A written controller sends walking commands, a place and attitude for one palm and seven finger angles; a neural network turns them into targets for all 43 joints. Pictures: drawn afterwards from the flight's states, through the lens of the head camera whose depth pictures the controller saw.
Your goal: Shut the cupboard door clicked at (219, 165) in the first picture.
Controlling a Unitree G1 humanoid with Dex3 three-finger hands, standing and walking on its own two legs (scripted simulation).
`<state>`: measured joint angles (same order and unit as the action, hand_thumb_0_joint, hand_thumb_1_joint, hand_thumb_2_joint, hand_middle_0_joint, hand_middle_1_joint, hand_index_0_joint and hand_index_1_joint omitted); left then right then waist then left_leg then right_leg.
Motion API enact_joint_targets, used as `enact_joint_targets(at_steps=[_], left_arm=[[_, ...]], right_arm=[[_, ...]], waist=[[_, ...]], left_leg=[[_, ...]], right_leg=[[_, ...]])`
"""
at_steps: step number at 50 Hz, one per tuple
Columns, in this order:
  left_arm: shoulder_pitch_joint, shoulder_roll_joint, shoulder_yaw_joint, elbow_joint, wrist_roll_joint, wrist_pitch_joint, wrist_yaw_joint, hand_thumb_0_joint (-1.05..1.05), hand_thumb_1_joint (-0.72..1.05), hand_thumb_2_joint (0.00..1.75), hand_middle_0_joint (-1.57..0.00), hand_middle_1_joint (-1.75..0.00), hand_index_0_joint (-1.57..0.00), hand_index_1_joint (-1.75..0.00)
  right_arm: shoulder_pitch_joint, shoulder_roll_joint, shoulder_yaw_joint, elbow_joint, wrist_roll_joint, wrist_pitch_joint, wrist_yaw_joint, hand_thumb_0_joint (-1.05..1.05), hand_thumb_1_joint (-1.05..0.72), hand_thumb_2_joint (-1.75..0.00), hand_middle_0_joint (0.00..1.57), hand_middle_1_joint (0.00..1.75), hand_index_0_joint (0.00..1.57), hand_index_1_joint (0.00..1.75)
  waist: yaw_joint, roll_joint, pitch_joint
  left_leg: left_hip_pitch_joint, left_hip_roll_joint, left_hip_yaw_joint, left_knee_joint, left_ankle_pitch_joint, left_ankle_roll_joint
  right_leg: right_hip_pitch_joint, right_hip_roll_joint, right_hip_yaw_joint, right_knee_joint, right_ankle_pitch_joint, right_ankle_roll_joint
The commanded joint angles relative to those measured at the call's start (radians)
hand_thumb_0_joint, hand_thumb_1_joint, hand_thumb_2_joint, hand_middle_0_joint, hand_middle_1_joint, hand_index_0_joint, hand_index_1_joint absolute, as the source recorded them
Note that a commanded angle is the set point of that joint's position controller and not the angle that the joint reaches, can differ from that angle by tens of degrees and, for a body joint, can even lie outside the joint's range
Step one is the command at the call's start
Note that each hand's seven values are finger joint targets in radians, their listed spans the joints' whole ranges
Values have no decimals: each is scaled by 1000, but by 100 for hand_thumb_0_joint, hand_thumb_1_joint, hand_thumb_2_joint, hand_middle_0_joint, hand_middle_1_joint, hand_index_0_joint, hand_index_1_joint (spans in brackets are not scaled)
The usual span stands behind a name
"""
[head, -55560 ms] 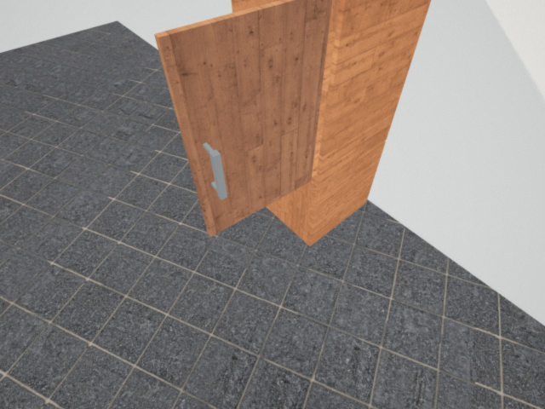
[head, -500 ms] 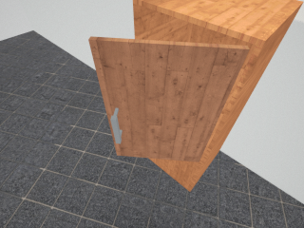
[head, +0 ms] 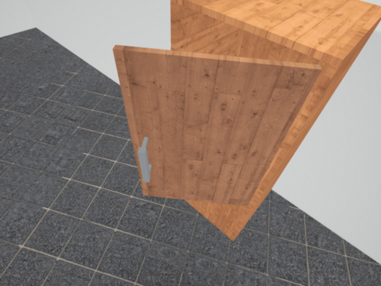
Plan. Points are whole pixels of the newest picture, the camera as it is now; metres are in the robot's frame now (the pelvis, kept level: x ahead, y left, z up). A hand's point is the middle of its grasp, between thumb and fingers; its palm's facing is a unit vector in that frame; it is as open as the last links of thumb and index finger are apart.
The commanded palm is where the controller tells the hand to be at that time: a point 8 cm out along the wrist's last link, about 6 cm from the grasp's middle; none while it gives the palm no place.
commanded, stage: come to a stop and stand still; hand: left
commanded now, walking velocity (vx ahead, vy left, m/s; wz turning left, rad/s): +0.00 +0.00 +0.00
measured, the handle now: (146, 160) +0.45 +0.16 -0.07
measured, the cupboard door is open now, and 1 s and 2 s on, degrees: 36 36 36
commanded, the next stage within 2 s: look again from close up in 0.02 s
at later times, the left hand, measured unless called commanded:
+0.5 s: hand out of the picture -0.01 +0.17 -0.18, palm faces +0.01 -0.98 -0.18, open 7.4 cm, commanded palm none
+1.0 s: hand (125, 257) +0.18 +0.14 -0.03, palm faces +0.03 -1.00 +0.00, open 6.6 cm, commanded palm +0.10 +0.21 -0.07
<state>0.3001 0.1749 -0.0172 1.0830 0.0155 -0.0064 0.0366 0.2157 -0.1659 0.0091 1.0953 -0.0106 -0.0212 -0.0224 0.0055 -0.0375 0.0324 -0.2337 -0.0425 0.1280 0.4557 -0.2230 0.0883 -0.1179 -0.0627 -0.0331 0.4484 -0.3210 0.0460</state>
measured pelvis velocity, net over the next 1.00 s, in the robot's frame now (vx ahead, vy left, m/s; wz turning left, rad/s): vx -0.04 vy -0.05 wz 0.04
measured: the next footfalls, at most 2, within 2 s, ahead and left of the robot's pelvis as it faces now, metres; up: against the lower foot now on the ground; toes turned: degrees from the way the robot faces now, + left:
none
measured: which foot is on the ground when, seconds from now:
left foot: down 0.00-1.00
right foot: down 0.00-1.00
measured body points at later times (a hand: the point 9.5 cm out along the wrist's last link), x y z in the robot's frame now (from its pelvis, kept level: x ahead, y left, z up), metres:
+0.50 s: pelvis +0.00 -0.01 +0.00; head +0.01 +0.01 +0.45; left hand -0.01 +0.22 -0.16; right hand +0.01 -0.24 -0.15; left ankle +0.02 +0.06 -0.74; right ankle -0.05 -0.15 -0.74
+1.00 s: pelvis -0.04 -0.05 -0.06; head -0.03 -0.04 +0.39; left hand +0.17 +0.20 -0.02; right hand +0.14 -0.30 -0.12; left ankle +0.02 +0.06 -0.74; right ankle -0.02 -0.13 -0.74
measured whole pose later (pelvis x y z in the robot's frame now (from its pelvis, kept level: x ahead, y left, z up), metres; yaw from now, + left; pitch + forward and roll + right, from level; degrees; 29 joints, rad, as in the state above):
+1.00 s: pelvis -0.04 -0.05 -0.06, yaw +2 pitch +8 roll +1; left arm 0.26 0.21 0.16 0.33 -0.26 -0.55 -0.28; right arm 0.21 -0.25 -0.03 0.67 0.02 -0.28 0.00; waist -0.04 -0.04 -0.14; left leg -0.71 -0.02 0.06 0.92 -0.35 0.03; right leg -0.67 0.00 -0.04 0.98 -0.46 -0.05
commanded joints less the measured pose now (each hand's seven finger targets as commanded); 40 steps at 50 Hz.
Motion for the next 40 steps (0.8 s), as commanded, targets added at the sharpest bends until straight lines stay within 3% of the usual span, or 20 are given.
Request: enact_joint_targets(at_steps=[1,11,19,22,30,33,34,35,36,37,38,39,40], left_arm=[[75,96,22,-22,3,-8,8,0,90,90,-20,-30,-20,-30],[69,100,22,-13,3,-6,6,0,90,90,-20,-30,-20,-30],[70,102,25,-7,3,-8,6,0,90,90,-20,-30,-20,-30],[76,95,23,-5,4,-8,6,0,90,90,-20,-30,-20,-30],[80,84,24,3,3,-7,6,0,90,90,-20,-30,-20,-30],[82,85,24,4,4,-9,6,0,90,90,-20,-30,-20,-30],[86,81,9,11,20,-25,40,0,90,90,-20,-30,-20,-30],[-733,596,366,-1647,-123,-284,49,0,90,90,-20,-30,-20,-30],[-71,193,45,-1361,-137,-214,51,0,90,90,-22,-32,-22,-32],[-57,182,103,-1295,-163,-157,93,0,90,90,-24,-34,-24,-34],[199,-97,-58,-960,-164,-42,79,0,90,90,-25,-36,-25,-36],[-8,-29,-41,-1151,-192,-76,75,0,90,90,-27,-38,-27,-38],[4,-18,-9,-1087,-178,-117,49,0,90,90,-29,-40,-29,-40]], right_arm=[[48,-126,-25,-31,1,-18,-2,0,-90,-90,20,30,20,30],[48,-125,-24,-15,1,-13,-1,0,-90,-90,20,30,20,30],[58,-122,-24,-7,2,-18,-4,0,-90,-90,20,30,20,30],[61,-113,-23,0,3,-16,-5,0,-90,-90,20,30,20,30],[73,-108,-23,4,1,-15,-5,0,-90,-90,20,30,20,30],[68,-108,-23,4,2,-16,-6,0,-90,-90,20,30,20,30],[49,-141,-20,-62,8,-13,4,0,-90,-90,20,30,20,30],[155,-324,-61,-372,30,-195,-69,0,-90,-90,20,30,20,30],[90,-207,13,-353,75,-294,-89,0,-90,-90,20,30,20,30],[59,-201,-8,-290,50,-318,-86,0,-90,-90,20,30,20,30],[58,-156,-15,-253,56,-319,-50,0,-90,-90,20,30,20,30],[77,-216,-52,-327,58,-321,-26,0,-90,-90,20,30,20,30],[33,-210,-55,-380,51,-331,-20,0,-90,-90,20,30,20,30]], waist=[[1,37,-7],[2,22,29],[2,30,1],[6,32,28],[2,31,23],[3,28,27],[-10,51,66],[-197,87,-347],[-49,420,-479],[-17,339,-434],[-48,214,-259],[-64,157,-137],[-67,107,-39]], left_leg=[[84,160,-172,-108,178,-29],[63,156,-175,-136,100,-32],[87,157,-171,-127,172,-32],[77,159,-169,-135,147,-31],[79,158,-171,-151,106,-36],[77,155,-165,-142,131,-36],[28,170,-176,6,317,-69],[448,118,-231,2,479,-81],[554,146,-221,-13,589,-114],[420,151,-232,-71,607,-170],[282,153,-246,-98,440,-143],[130,138,-242,-60,194,-125],[13,104,-233,-14,-14,-112]], right_leg=[[-79,-52,41,-62,142,-59],[-83,-54,44,-83,112,-61],[-67,-58,45,-84,144,-62],[-74,-56,45,-93,133,-61],[-80,-55,48,-95,118,-63],[-76,-57,52,-101,132,-65],[-129,-58,64,-83,183,-60],[-210,70,-81,82,373,-49],[-245,98,-63,224,87,-68],[-243,88,-39,222,13,-72],[-331,58,-39,221,-43,-56],[-320,47,-39,172,-23,-60],[-345,51,-57,114,-6,-64]])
